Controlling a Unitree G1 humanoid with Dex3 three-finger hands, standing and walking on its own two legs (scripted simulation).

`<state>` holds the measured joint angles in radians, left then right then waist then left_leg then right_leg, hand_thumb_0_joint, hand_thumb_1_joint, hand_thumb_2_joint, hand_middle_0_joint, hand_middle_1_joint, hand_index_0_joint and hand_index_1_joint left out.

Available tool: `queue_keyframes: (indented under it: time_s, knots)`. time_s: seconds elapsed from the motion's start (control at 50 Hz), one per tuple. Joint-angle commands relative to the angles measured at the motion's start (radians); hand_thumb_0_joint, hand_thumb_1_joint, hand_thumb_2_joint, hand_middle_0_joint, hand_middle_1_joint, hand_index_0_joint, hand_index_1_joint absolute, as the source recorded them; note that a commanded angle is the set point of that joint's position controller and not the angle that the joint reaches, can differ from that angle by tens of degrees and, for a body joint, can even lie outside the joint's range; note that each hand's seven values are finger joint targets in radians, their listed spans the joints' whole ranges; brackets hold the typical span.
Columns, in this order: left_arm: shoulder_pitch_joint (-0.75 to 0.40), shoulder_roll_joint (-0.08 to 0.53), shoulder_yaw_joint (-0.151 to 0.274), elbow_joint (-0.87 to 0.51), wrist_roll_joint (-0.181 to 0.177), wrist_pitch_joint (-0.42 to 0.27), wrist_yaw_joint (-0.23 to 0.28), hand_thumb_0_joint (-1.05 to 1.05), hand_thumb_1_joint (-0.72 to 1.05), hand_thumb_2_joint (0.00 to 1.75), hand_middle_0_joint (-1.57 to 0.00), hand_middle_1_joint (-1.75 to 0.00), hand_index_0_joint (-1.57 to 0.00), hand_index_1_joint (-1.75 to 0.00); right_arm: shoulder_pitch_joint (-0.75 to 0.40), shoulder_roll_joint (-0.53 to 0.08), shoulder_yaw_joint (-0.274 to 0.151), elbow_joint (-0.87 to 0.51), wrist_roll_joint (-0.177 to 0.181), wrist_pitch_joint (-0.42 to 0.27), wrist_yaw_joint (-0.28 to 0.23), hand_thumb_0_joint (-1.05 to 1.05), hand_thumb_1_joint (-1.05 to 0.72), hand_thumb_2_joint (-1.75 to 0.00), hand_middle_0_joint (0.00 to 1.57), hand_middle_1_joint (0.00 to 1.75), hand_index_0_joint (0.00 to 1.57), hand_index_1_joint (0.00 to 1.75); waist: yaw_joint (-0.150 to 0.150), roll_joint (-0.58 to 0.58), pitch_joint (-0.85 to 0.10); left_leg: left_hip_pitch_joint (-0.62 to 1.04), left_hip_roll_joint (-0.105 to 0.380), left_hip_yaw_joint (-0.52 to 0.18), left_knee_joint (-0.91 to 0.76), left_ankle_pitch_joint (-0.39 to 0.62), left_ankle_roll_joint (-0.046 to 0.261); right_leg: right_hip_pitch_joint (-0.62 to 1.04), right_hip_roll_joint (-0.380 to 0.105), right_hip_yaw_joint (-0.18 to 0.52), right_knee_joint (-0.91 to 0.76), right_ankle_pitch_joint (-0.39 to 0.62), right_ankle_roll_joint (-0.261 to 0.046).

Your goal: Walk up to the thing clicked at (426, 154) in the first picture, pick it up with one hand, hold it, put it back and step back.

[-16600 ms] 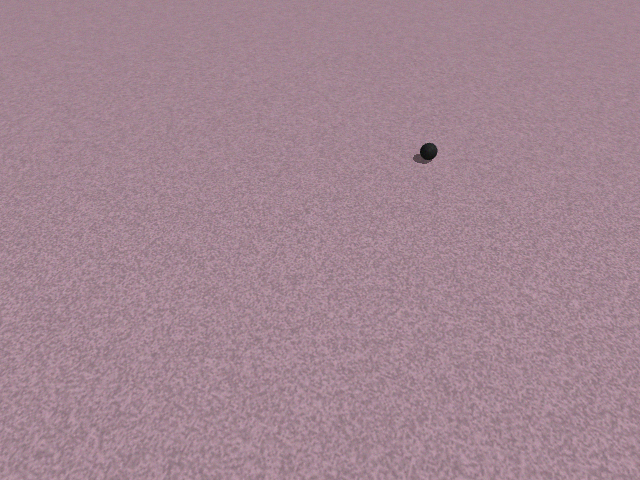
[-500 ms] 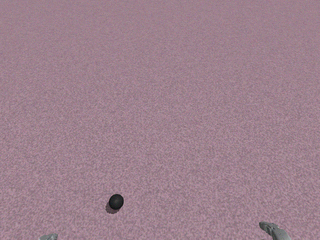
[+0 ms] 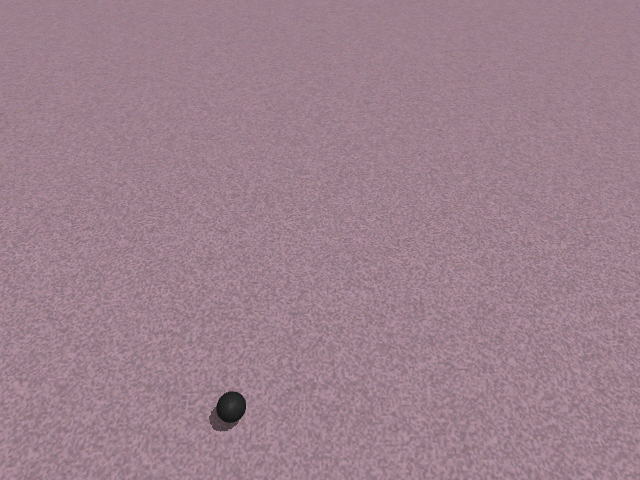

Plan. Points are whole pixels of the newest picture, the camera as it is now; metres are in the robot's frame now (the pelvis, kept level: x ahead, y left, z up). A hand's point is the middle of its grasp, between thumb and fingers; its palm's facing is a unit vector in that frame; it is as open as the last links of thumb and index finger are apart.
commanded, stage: walk up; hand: left
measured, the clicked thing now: (231, 406) +0.46 +0.26 -0.74
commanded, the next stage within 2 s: stand in 0.76 s
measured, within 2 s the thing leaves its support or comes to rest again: neither
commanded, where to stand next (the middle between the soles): +0.02 +0.01 m, yaw -1 degrees
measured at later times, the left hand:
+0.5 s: hand out of the picture +0.10 +0.25 -0.15, palm faces +0.01 -0.93 -0.37, open 7.4 cm
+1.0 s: hand out of the picture +0.09 +0.24 -0.16, palm faces -0.02 -0.94 -0.34, open 7.4 cm
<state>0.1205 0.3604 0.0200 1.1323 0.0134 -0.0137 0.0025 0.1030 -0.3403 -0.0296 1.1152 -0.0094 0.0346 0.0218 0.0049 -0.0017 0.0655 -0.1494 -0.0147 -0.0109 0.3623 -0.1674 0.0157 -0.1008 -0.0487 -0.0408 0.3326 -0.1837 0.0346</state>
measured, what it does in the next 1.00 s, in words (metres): stands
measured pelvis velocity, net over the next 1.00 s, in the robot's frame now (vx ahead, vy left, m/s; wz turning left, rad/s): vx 0.02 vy -0.01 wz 0.00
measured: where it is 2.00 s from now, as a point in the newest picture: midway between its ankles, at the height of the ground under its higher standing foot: outside the picture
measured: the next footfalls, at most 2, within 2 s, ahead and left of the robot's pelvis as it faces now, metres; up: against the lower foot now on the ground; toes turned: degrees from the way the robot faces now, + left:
none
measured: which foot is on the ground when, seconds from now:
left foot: down 0.00-1.00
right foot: down 0.00-1.00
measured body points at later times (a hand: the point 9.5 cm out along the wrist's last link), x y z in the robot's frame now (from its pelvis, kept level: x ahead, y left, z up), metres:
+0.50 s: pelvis +0.01 -0.01 +0.00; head +0.03 -0.02 +0.45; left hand +0.10 +0.30 -0.12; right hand +0.11 -0.31 -0.13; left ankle +0.02 +0.11 -0.75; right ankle +0.00 -0.14 -0.75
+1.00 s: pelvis +0.02 -0.01 +0.00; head +0.03 -0.01 +0.45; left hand +0.09 +0.29 -0.13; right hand +0.09 -0.31 -0.13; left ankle +0.02 +0.11 -0.75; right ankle +0.00 -0.14 -0.75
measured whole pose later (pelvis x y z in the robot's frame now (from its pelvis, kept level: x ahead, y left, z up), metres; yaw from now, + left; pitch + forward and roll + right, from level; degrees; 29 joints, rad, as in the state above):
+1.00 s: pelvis +0.02 -0.01 +0.00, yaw +0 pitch -2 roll +0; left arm 0.12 0.35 0.00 1.12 0.01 -0.01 0.00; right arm 0.11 -0.34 -0.01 1.12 -0.01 0.00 0.01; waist 0.00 0.00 0.05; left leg -0.12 0.00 -0.02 0.32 -0.17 -0.01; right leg -0.08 -0.03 -0.05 0.31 -0.20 0.02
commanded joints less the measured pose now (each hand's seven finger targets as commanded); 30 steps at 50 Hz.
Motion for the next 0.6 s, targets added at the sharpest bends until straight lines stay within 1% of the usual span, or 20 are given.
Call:
queue_keyframes:
  time_s: [0.0,0.02,0.04,0.06,0.1,0.14,0.2,0.22,0.24,0.3,0.32,0.38,0.42,0.46,0.52,0.58]
  knots:
    - [-0.044,0.213,0.041,-0.067,0.004,-0.023,0.010,0.00,0.90,0.90,-0.20,-0.30,-0.20,-0.30,-0.076,-0.229,-0.044,-0.080,-0.003,-0.034,-0.009,0.00,-0.90,-0.90,0.20,0.30,0.20,0.30,0.004,0.046,-0.053,-0.049,0.132,-0.148,-0.117,-0.097,0.025,0.000,-0.073,0.077,-0.061,-0.033,-0.054]
    - [-0.039,0.215,0.041,-0.064,0.007,-0.024,0.011,0.00,0.90,0.90,-0.20,-0.30,-0.20,-0.30,-0.080,-0.228,-0.045,-0.082,-0.003,-0.035,-0.009,0.00,-0.90,-0.90,0.20,0.30,0.20,0.30,0.005,0.046,-0.065,-0.038,0.132,-0.144,-0.107,-0.078,0.026,0.001,-0.075,0.076,-0.059,-0.023,-0.054]
    - [-0.047,0.218,0.043,-0.065,0.005,-0.024,0.011,0.00,0.90,0.90,-0.20,-0.30,-0.20,-0.30,-0.061,-0.224,-0.044,-0.079,-0.002,-0.035,-0.009,0.00,-0.90,-0.90,0.20,0.30,0.20,0.30,0.000,0.034,-0.073,-0.035,0.128,-0.141,-0.101,-0.060,0.022,0.006,-0.079,0.081,-0.053,-0.013,-0.055]
    - [-0.046,0.217,0.042,-0.065,0.005,-0.025,0.011,0.00,0.90,0.90,-0.20,-0.30,-0.20,-0.30,-0.061,-0.226,-0.045,-0.079,-0.002,-0.035,-0.009,0.00,-0.90,-0.90,0.20,0.30,0.20,0.30,-0.001,0.039,-0.067,-0.033,0.125,-0.139,-0.099,-0.053,0.020,-0.006,-0.080,0.083,-0.053,-0.007,-0.056]
    - [-0.041,0.216,0.042,-0.068,0.005,-0.027,0.013,0.00,0.90,0.90,-0.20,-0.30,-0.20,-0.30,-0.062,-0.225,-0.043,-0.078,0.001,-0.037,-0.010,0.00,-0.90,-0.90,0.20,0.30,0.20,0.30,0.001,0.035,-0.087,-0.016,0.129,-0.135,-0.082,0.011,0.024,0.005,-0.083,0.080,-0.056,0.019,-0.054]
    - [-0.056,0.223,0.044,-0.070,0.007,-0.028,0.013,0.00,0.90,0.90,-0.20,-0.30,-0.20,-0.30,-0.053,-0.223,-0.044,-0.078,0.002,-0.037,-0.011,0.00,-0.90,-0.90,0.20,0.30,0.20,0.30,-0.006,0.009,-0.097,-0.004,0.121,-0.122,-0.060,0.051,0.022,0.004,-0.091,0.086,-0.054,0.046,-0.058]
    - [-0.064,0.225,0.044,-0.073,0.006,-0.026,0.014,0.00,0.90,0.90,-0.20,-0.30,-0.20,-0.30,-0.046,-0.227,-0.043,-0.077,0.004,-0.037,-0.013,0.00,-0.90,-0.90,0.20,0.30,0.20,0.30,-0.009,0.006,-0.094,-0.011,0.118,-0.118,-0.054,0.086,0.020,0.008,-0.092,0.082,-0.039,0.086,-0.057]
    - [-0.055,0.223,0.044,-0.072,0.003,-0.026,0.014,0.00,0.90,0.90,-0.20,-0.30,-0.20,-0.30,-0.053,-0.228,-0.042,-0.080,0.005,-0.037,-0.012,0.00,-0.90,-0.90,0.20,0.30,0.20,0.30,-0.002,0.010,-0.094,0.002,0.119,-0.118,-0.047,0.114,0.020,0.001,-0.094,0.080,-0.036,0.098,-0.058]
    - [-0.062,0.227,0.044,-0.070,0.003,-0.027,0.014,0.00,0.90,0.90,-0.20,-0.30,-0.20,-0.30,-0.052,-0.225,-0.041,-0.078,0.007,-0.037,-0.012,0.00,-0.90,-0.90,0.20,0.30,0.20,0.30,-0.006,-0.002,-0.098,0.012,0.117,-0.116,-0.041,0.139,0.018,0.001,-0.096,0.083,-0.036,0.112,-0.058]
    - [-0.059,0.223,0.044,-0.073,0.002,-0.028,0.016,0.00,0.90,0.90,-0.20,-0.30,-0.20,-0.30,-0.052,-0.222,-0.041,-0.078,0.007,-0.035,-0.013,0.00,-0.90,-0.90,0.20,0.30,0.20,0.30,-0.003,-0.015,-0.116,0.041,0.120,-0.108,-0.025,0.185,0.018,0.002,-0.099,0.082,-0.043,0.140,-0.057]
    - [-0.069,0.222,0.043,-0.074,0.002,-0.028,0.016,0.00,0.90,0.90,-0.20,-0.30,-0.20,-0.30,-0.048,-0.221,-0.041,-0.078,0.007,-0.034,-0.013,0.00,-0.90,-0.90,0.20,0.30,0.20,0.30,-0.008,-0.018,-0.119,0.039,0.119,-0.108,-0.020,0.192,0.017,0.014,-0.101,0.080,-0.041,0.153,-0.057]
    - [-0.076,0.224,0.045,-0.078,0.003,-0.026,0.018,0.00,0.90,0.90,-0.20,-0.30,-0.20,-0.30,-0.052,-0.228,-0.043,-0.078,0.005,-0.031,-0.014,0.00,-0.90,-0.90,0.20,0.30,0.20,0.30,-0.008,-0.008,-0.113,0.030,0.116,-0.103,-0.022,0.199,0.015,0.017,-0.103,0.080,-0.037,0.167,-0.058]
    - [-0.070,0.227,0.046,-0.079,0.001,-0.025,0.019,0.00,0.90,0.90,-0.20,-0.30,-0.20,-0.30,-0.061,-0.225,-0.041,-0.082,0.005,-0.030,-0.013,0.00,-0.90,-0.90,0.20,0.30,0.20,0.30,-0.001,-0.010,-0.115,0.041,0.117,-0.099,-0.014,0.222,0.016,0.015,-0.105,0.078,-0.031,0.191,-0.057]
    - [-0.080,0.230,0.048,-0.082,0.004,-0.024,0.019,0.00,0.90,0.90,-0.20,-0.30,-0.20,-0.30,-0.050,-0.223,-0.044,-0.082,0.003,-0.029,-0.014,0.00,-0.90,-0.90,0.20,0.30,0.20,0.30,-0.007,-0.016,-0.119,0.039,0.118,-0.094,-0.014,0.223,0.017,0.023,-0.105,0.078,-0.027,0.188,-0.059]
    - [-0.080,0.222,0.047,-0.083,0.001,-0.023,0.019,0.00,0.90,0.90,-0.20,-0.30,-0.20,-0.30,-0.059,-0.222,-0.041,-0.082,0.004,-0.030,-0.014,0.00,-0.90,-0.90,0.20,0.30,0.20,0.30,-0.001,0.001,-0.115,0.043,0.122,-0.100,-0.023,0.228,0.017,0.023,-0.101,0.074,-0.027,0.180,-0.057]
    - [-0.085,0.225,0.048,-0.089,0.004,-0.021,0.018,0.00,0.90,0.90,-0.20,-0.30,-0.20,-0.30,-0.061,-0.225,-0.042,-0.084,0.003,-0.030,-0.015,0.00,-0.90,-0.90,0.20,0.30,0.20,0.30,-0.002,0.002,-0.112,0.025,0.120,-0.097,-0.026,0.205,0.018,0.034,-0.100,0.075,-0.031,0.165,-0.058]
